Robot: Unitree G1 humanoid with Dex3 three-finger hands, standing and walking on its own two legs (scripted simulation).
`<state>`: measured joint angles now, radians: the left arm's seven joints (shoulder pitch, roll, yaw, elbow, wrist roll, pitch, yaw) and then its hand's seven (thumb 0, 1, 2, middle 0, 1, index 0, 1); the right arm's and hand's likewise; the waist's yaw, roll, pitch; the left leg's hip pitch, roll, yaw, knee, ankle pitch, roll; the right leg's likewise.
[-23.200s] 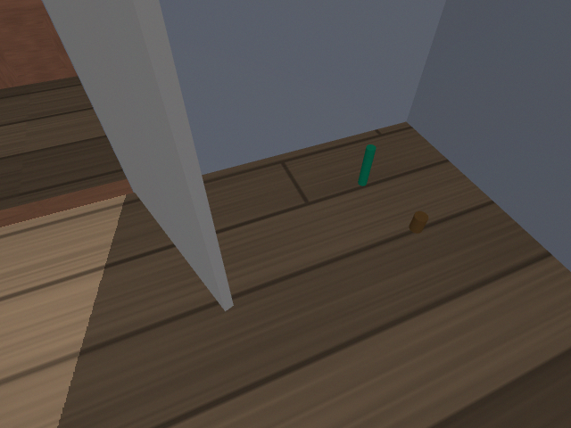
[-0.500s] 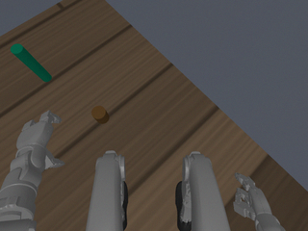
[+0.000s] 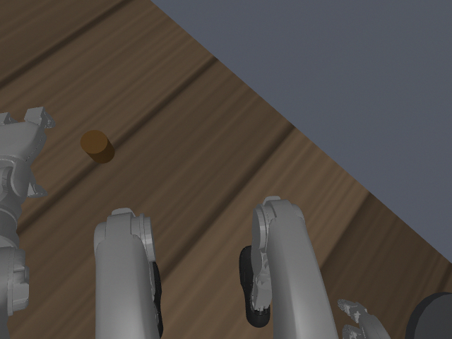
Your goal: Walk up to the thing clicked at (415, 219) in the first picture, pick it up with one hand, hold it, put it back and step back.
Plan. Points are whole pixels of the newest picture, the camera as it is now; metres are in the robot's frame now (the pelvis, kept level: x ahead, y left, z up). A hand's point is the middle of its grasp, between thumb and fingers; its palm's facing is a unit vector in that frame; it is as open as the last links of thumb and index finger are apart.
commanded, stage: rise first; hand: left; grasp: from above
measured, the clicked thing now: (98, 147) +0.52 +0.27 -0.34
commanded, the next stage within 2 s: approach in 0.82 s
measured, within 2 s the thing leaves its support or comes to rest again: neither
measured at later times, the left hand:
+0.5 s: hand (46, 150) +0.46 +0.33 -0.18, palm faces -0.44 -0.06 -0.90, open 14.1 cm
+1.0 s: hand (55, 147) +0.48 +0.32 -0.21, palm faces -0.45 -0.06 -0.89, open 14.1 cm
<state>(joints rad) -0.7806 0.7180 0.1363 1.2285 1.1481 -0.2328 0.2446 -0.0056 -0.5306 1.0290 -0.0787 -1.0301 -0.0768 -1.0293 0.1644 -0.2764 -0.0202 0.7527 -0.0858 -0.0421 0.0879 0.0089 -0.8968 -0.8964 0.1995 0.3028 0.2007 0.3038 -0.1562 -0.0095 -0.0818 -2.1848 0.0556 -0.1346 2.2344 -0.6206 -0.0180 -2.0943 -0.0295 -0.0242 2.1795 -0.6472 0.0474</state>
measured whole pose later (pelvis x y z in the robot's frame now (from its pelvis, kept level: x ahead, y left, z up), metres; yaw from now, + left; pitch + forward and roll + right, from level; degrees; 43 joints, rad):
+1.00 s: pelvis +0.02 +0.00 -0.04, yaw -2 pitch +34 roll -8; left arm -0.94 0.82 0.15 1.40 1.28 -0.25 0.35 0.00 -0.54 1.00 -0.08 -1.04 -0.08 -1.03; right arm 0.13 -0.27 0.04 0.75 -0.16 -0.02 0.14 0.00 -0.91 -0.90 0.20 0.30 0.20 0.30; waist -0.22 -0.03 -0.02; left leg -2.32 0.05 -0.17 2.39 -0.67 -0.02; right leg -2.21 -0.01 -0.03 2.31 -0.69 0.07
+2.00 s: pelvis +0.01 +0.01 -0.05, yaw -3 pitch +33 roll -10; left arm -1.13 0.83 0.05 1.55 1.30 -0.17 0.37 -0.01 -0.51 1.00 -0.09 -1.03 -0.09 -1.03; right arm 0.11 -0.29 0.10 0.71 -0.16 -0.04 0.14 0.00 -0.91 -0.89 0.20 0.30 0.20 0.30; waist -0.30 -0.03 -0.01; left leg -2.36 0.04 -0.19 2.42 -0.66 -0.01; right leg -2.23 -0.01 -0.04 2.32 -0.68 0.06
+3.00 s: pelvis +0.01 +0.01 -0.07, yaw -7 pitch +29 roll -12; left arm -1.07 0.97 0.14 1.66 1.30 -0.21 0.51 0.00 -0.45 1.04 -0.14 -1.00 -0.12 -1.00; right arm 0.11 -0.31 0.21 0.69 -0.25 -0.15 0.20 0.00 -0.90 -0.90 0.20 0.30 0.20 0.30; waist -0.36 -0.10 0.11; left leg -2.38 0.04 -0.26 2.52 -0.68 -0.03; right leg -2.25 0.03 -0.09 2.38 -0.67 0.08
